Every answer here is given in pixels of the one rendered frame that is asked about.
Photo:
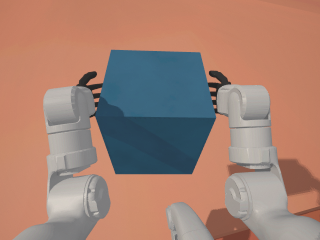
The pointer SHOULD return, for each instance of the right robot upper arm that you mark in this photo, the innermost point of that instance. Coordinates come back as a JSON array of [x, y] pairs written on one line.
[[260, 201]]

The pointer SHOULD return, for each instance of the robot right hand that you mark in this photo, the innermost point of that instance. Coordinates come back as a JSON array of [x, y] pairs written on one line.
[[224, 81]]

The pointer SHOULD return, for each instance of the robot left hand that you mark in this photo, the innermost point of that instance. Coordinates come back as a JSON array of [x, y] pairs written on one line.
[[84, 80]]

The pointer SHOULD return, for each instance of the carton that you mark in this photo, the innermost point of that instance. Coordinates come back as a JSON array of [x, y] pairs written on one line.
[[155, 111]]

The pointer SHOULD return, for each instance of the robot left forearm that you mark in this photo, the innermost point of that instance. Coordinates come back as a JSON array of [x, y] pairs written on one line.
[[67, 112]]

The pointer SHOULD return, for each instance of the robot right forearm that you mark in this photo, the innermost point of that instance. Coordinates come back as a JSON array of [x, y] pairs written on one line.
[[249, 116]]

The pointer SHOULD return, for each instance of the left robot upper arm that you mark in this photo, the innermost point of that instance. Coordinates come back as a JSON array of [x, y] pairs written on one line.
[[74, 206]]

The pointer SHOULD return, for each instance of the right robot thigh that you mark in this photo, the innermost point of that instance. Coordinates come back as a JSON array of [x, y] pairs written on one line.
[[182, 218]]

